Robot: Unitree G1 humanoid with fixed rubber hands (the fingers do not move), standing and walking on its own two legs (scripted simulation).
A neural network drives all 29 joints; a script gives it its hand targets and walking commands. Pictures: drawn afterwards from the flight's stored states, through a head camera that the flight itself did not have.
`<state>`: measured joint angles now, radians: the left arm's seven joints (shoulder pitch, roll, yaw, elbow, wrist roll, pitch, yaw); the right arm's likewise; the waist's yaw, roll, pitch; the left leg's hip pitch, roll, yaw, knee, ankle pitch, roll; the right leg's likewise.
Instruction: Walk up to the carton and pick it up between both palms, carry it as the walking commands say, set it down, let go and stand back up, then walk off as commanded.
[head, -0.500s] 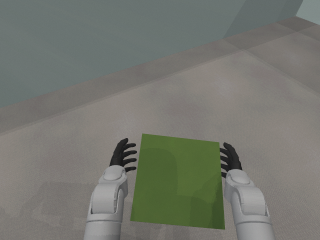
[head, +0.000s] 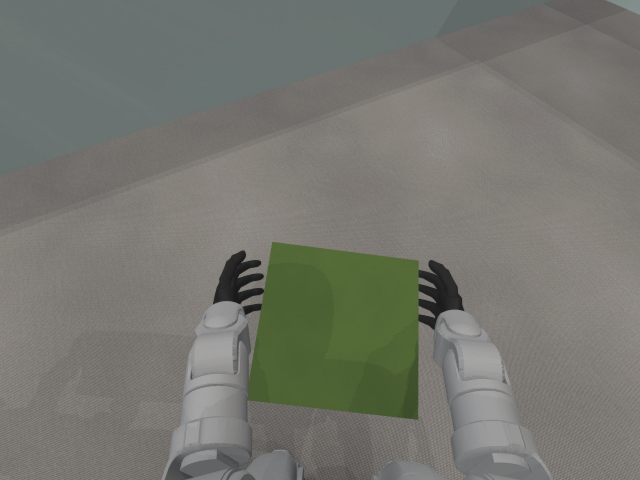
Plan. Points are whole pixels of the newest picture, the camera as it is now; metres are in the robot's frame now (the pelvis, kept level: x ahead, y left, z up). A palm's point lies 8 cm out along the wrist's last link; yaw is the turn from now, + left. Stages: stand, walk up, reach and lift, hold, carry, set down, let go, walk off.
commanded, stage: set down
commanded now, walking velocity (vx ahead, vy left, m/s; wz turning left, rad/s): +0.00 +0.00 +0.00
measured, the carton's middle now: (328, 340) +0.32 +0.01 -0.11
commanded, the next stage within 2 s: none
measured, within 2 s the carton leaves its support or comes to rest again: neither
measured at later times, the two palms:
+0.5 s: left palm (252, 343) +0.32 +0.13 -0.12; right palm (431, 347) +0.30 -0.16 -0.12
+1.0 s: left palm (276, 356) +0.33 +0.09 -0.21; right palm (425, 349) +0.33 -0.17 -0.20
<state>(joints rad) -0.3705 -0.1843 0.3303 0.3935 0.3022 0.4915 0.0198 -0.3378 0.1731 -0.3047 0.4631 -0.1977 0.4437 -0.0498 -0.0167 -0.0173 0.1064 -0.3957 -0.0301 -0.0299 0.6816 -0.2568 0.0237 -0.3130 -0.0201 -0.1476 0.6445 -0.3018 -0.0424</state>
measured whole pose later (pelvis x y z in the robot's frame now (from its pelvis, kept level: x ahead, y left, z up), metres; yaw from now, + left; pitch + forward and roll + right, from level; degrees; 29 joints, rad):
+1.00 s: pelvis -0.04 +0.01 -0.09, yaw -2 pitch +20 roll -4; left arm -0.55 0.00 -0.06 0.59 -0.03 0.00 0.27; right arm -0.62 0.00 -0.20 0.66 -0.01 -0.06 -0.17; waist -0.02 0.03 0.27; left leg -1.17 -0.02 -0.03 1.18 -0.36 0.04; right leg -1.08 -0.02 -0.14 1.14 -0.41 -0.04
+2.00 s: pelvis -0.07 +0.01 -0.23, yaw -6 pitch +28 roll -5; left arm -1.05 0.05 0.08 0.71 -0.04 0.05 0.31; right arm -1.12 -0.05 -0.19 0.80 0.02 0.04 -0.21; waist -0.02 0.04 0.43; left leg -1.74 -0.02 -0.04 1.71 -0.47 0.04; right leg -1.65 -0.02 -0.14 1.68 -0.52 -0.04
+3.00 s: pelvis -0.04 +0.00 -0.33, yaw -8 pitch +33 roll -5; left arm -1.48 0.04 0.60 0.87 0.43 0.07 0.01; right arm -1.39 -0.07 -0.35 0.94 -0.18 0.14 -0.05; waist 0.00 0.05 0.37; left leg -2.04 -0.02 -0.03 2.11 -0.64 0.04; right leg -1.96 0.01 -0.13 2.08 -0.69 -0.06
